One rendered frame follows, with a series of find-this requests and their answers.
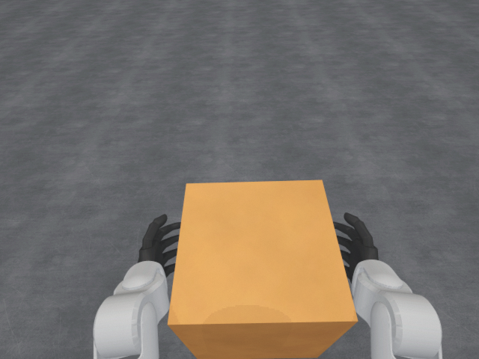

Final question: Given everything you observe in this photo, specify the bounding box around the robot left hand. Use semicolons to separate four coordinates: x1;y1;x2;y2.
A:
138;214;181;277

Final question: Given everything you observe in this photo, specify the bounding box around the robot right hand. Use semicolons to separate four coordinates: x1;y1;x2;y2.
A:
333;212;379;283

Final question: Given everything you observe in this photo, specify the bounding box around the right robot forearm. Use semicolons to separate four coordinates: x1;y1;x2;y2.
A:
351;260;442;359

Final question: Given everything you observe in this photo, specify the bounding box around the carton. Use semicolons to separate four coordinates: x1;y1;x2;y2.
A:
168;180;358;359

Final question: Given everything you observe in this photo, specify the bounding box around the left robot forearm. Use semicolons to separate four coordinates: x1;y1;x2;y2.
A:
93;261;170;359

